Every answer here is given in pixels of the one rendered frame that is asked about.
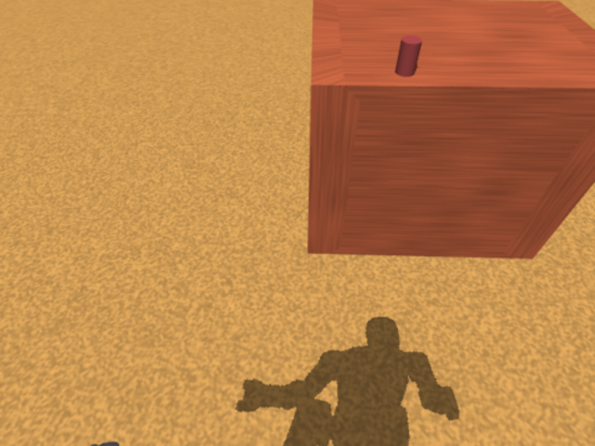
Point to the can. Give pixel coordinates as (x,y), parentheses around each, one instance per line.
(408,55)

